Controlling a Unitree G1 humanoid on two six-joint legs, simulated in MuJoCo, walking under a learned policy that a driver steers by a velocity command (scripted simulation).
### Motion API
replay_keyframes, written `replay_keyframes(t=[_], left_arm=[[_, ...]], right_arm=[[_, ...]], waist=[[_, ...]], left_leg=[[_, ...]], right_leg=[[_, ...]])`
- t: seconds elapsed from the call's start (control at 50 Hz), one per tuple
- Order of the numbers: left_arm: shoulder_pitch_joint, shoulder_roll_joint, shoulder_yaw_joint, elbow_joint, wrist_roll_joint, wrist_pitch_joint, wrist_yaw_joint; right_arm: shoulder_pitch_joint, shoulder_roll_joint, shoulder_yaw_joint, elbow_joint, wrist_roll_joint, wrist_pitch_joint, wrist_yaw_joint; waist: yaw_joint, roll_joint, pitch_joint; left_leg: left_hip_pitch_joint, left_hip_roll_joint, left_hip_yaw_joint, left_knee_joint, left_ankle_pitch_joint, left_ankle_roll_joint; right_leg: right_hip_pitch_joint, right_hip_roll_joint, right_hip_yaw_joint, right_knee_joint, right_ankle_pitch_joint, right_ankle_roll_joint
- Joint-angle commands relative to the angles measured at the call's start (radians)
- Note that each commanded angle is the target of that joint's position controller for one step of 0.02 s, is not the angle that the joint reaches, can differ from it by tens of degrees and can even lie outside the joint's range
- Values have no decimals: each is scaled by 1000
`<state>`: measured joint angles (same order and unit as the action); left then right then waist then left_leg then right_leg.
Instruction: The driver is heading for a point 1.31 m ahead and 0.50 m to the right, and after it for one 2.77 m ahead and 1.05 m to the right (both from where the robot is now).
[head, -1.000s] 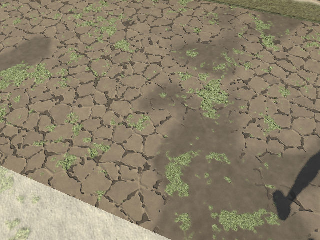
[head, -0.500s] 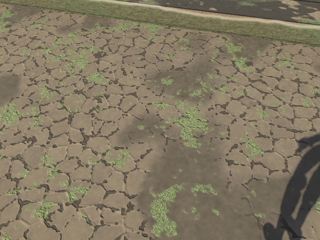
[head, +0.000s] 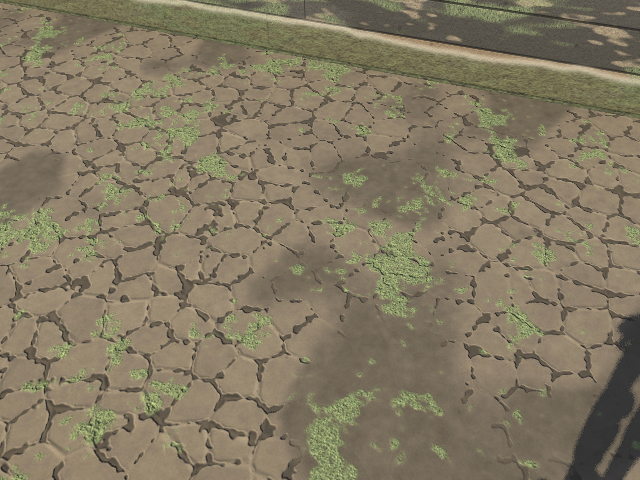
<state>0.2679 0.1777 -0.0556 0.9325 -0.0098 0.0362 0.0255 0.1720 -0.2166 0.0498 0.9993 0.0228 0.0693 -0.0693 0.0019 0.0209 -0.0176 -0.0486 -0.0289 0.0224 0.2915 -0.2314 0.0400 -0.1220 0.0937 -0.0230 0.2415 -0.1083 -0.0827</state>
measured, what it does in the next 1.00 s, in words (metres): stands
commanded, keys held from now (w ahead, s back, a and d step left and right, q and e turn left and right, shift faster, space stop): no key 0.22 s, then w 0.46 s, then w+e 0.32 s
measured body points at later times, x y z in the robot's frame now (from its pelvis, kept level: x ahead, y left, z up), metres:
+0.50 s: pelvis +0.02 +0.00 -0.01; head +0.01 +0.00 +0.44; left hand +0.08 +0.24 -0.15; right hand +0.08 -0.24 -0.15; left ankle -0.05 +0.09 -0.75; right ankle +0.01 -0.07 -0.75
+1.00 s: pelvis +0.00 +0.04 -0.03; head +0.02 +0.04 +0.41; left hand +0.18 +0.26 -0.14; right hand +0.14 -0.21 -0.14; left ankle -0.04 +0.10 -0.74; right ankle +0.01 -0.07 -0.75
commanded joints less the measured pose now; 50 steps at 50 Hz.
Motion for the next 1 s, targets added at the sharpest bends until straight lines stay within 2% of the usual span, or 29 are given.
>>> replay_keyframes(t=[0.02,0.1,0.22,0.24,0.26,0.3,0.32,0.36,0.42,0.5,0.58,0.64,0.7,0.76,0.78,0.8,0.88,0.94,0.96,1.0], left_arm=[[22,90,14,-37,7,-13,-1],[20,93,13,-37,3,-15,-3],[27,96,13,-31,3,-11,-2],[39,87,9,-23,4,-10,-2],[44,91,11,-18,5,-7,-1],[43,116,22,-17,4,1,2],[19,123,27,-27,-3,-4,4],[4,119,30,-41,-3,-10,6],[6,129,40,-52,2,-18,8],[-1,139,49,-72,6,-23,8],[-46,114,43,-112,14,-23,7],[-82,95,36,-148,25,-21,10],[-90,96,35,-177,32,-22,11],[-96,103,41,-199,23,-20,11],[-91,100,43,-202,26,-9,11],[-91,102,45,-209,25,-2,11],[-91,129,65,-246,20,9,10],[-96,157,81,-285,12,11,4],[-141,149,78,-322,14,13,-6],[-204,148,77,-367,12,12,-12]], right_arm=[[17,-70,-7,-21,-9,-1,-8],[26,-82,-9,-19,-6,-3,-9],[46,-75,-7,-10,-8,-6,-10],[56,-68,-4,-6,-11,-6,-8],[57,-70,-5,-5,-14,-6,-7],[56,-76,-10,-12,-22,-5,-5],[41,-72,-11,-23,-17,-4,-7],[37,-64,-8,-40,-19,-9,-6],[34,-61,-7,-65,-28,-18,-6],[47,-61,-6,-99,-31,-24,-9],[57,-69,-10,-131,-24,-22,-11],[45,-92,-20,-162,-20,-18,-7],[26,-114,-31,-194,-24,-15,-4],[2,-111,-35,-238,-32,-14,-1],[2,-95,-30,-249,-43,-15,2],[-6,-91,-30,-265,-46,-15,3],[-49,-88,-38,-335,-51,-10,3],[-87,-78,-47,-395,-52,-3,5],[-104,-77,-49,-408,-50,-10,9],[-87,-53,-50,-439,-53,-16,14]], waist=[[-6,1,23],[-6,-17,7],[-3,-17,6],[-2,-13,-13],[0,-11,-5],[3,-27,17],[1,-40,43],[2,-45,46],[4,-42,38],[-4,-28,1],[-17,24,-26],[-30,51,-3],[-31,48,9],[-32,28,-11],[-31,26,-28],[-26,23,-35],[-7,-16,-69],[11,-67,-81],[17,-65,-67],[-13,-92,-77]], left_leg=[[-74,147,-129,-45,121,5],[-80,151,-133,-42,118,8],[-96,150,-134,-45,115,5],[-87,150,-134,-55,80,5],[-95,143,-129,-54,41,6],[-135,116,-99,-10,-58,11],[-167,106,-86,19,-78,10],[-211,91,-64,70,-94,10],[-254,84,-40,138,-75,12],[-258,78,-25,186,-23,16],[-181,85,-51,198,127,36],[-116,118,-108,200,312,69],[-108,135,-125,213,429,89],[-152,109,-71,245,445,56],[-163,95,-45,258,438,40],[-176,84,-25,273,425,25],[-215,50,35,354,327,-25],[-231,5,58,449,181,-58],[-206,-8,49,483,151,-76],[-155,-13,30,487,78,-70]], right_leg=[[40,-196,184,-35,174,14],[55,-197,183,-38,180,12],[70,-197,182,-38,184,8],[81,-193,182,-50,115,8],[80,-186,183,-58,40,6],[70,-181,200,-59,-105,-17],[49,-184,214,-58,-144,-28],[45,-197,240,-46,-192,-57],[58,-222,270,1,-118,-102],[79,-228,260,104,129,-128],[19,-154,165,240,248,-83],[-93,-79,87,325,157,-28],[-122,-52,60,359,112,-6],[-57,-54,80,381,196,-21],[-31,-65,89,395,238,-34],[-18,-72,102,404,274,-43],[-21,-111,182,422,379,-88],[-93,-160,285,390,417,-142],[-183,-169,308,374,360,-154],[-286,-164,339,364,333,-147]])
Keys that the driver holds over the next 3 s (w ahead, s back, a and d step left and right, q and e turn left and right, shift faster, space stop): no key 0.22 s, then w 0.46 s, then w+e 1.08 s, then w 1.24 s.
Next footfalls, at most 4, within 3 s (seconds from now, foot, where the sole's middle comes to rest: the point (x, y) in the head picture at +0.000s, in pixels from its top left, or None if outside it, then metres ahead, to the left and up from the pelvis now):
1.36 right None -0.06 -0.06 -0.79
1.76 left None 0.04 0.08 -0.79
2.08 right None -0.06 -0.12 -0.79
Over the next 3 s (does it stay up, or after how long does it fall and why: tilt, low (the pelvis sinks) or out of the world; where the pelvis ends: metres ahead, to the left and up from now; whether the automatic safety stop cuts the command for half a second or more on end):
stays up -0.02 -0.02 -0.03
